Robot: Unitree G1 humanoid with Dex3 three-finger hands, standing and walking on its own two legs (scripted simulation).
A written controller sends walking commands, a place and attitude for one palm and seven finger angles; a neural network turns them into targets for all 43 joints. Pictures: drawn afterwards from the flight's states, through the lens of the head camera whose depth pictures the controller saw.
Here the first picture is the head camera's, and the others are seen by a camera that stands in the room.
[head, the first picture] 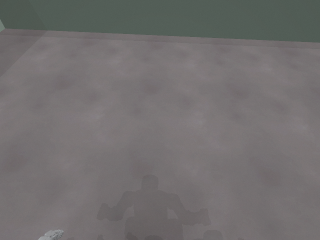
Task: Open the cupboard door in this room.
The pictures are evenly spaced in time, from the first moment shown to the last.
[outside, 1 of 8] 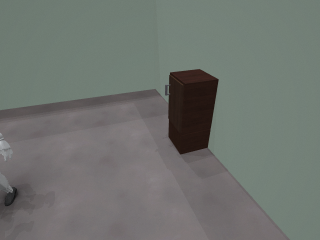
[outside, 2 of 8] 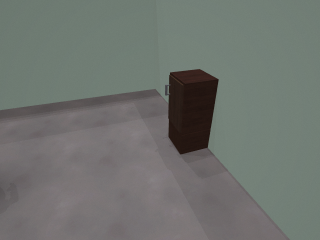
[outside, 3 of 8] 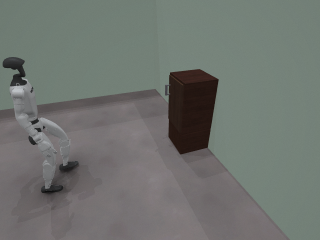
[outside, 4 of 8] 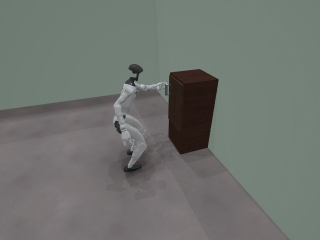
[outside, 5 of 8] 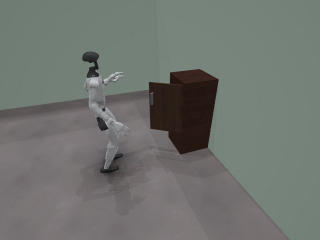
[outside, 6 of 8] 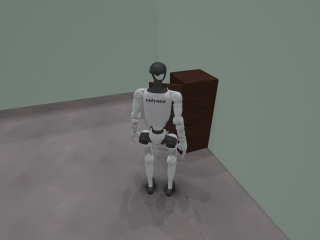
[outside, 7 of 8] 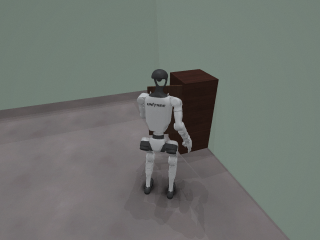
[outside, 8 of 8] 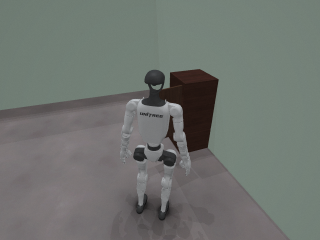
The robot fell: no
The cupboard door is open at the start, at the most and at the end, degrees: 0 101 100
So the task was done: yes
